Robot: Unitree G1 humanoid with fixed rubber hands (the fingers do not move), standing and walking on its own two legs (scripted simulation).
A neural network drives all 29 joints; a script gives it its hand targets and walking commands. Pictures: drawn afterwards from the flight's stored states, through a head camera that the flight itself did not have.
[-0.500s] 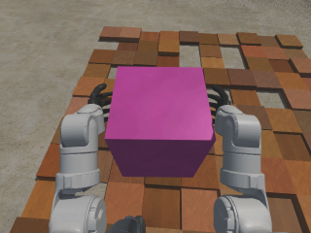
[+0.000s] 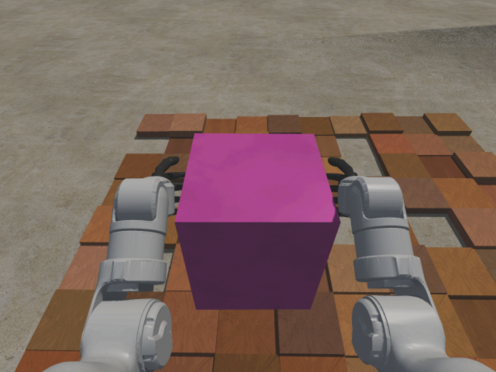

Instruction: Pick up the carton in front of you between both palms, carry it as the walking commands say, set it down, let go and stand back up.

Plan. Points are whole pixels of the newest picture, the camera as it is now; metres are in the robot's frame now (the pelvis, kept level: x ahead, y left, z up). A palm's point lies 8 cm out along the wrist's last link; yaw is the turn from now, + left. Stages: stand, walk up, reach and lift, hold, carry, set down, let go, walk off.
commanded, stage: carry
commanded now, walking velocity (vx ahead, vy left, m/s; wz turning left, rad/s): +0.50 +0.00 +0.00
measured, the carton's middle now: (253, 223) +0.35 -0.01 +0.06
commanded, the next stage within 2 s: none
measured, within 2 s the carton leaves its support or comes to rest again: neither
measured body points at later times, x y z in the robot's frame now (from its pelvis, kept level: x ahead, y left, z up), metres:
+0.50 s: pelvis +0.30 +0.00 +0.01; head +0.31 +0.01 +0.46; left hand +0.68 +0.13 +0.13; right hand +0.66 -0.17 +0.14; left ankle +0.37 +0.07 -0.71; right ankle +0.13 -0.08 -0.64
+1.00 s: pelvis +0.63 -0.04 +0.00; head +0.66 -0.06 +0.45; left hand +1.01 +0.12 +0.14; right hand +1.03 -0.19 +0.13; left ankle +0.51 +0.07 -0.62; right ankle +0.69 -0.10 -0.73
